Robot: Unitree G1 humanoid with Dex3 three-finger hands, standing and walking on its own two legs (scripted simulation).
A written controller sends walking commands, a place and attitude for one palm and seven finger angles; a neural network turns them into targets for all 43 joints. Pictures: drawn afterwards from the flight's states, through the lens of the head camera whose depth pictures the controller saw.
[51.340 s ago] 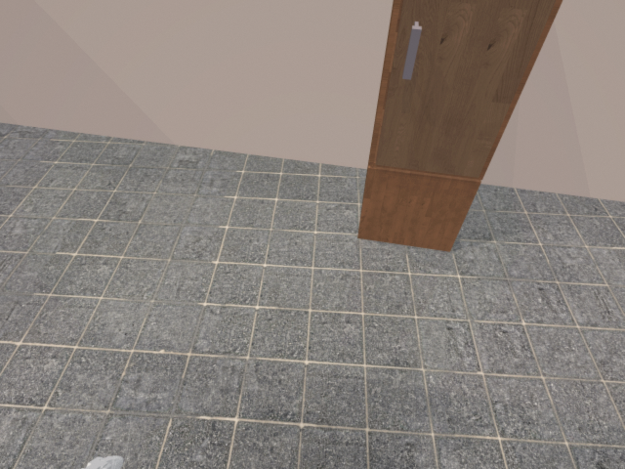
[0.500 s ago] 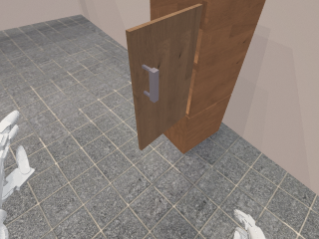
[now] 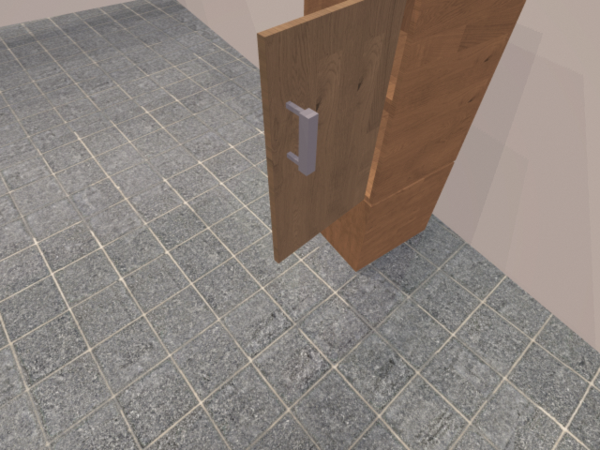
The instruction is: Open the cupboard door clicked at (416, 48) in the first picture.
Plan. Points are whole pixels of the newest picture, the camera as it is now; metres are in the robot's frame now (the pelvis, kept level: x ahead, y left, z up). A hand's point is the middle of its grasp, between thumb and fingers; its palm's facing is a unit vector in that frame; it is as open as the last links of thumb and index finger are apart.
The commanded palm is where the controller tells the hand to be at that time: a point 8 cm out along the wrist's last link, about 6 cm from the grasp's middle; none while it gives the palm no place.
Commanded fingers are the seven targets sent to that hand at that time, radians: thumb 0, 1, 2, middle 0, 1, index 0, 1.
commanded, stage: let the arm hang, fingers relaxed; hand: left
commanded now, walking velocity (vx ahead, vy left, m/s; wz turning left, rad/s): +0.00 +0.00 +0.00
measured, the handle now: (299, 138) +0.62 +0.05 +0.06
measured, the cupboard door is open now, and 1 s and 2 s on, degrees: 99 99 99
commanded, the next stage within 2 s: look to check the result in 0.58 s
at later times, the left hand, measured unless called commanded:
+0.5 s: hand out of the picture +0.04 +0.20 -0.17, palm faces +0.02 -0.97 -0.23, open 7.3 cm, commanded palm none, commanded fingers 0.00 0.90 0.90 -0.20 -0.30 -0.20 -0.30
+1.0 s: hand out of the picture +0.08 +0.23 -0.15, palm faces +0.00 -0.95 -0.32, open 7.4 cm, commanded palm none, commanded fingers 0.00 0.90 0.90 -0.20 -0.30 -0.20 -0.30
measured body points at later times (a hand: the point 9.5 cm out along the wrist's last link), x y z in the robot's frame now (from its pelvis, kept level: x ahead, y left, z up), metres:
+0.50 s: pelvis +0.00 +0.01 +0.00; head +0.01 +0.00 +0.45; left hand +0.04 +0.25 -0.15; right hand +0.01 -0.23 -0.16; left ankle +0.03 +0.13 -0.74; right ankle +0.02 -0.10 -0.74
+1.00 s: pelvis +0.02 +0.00 +0.01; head +0.04 -0.01 +0.45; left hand +0.08 +0.28 -0.13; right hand +0.08 -0.28 -0.15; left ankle +0.03 +0.13 -0.74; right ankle +0.02 -0.10 -0.74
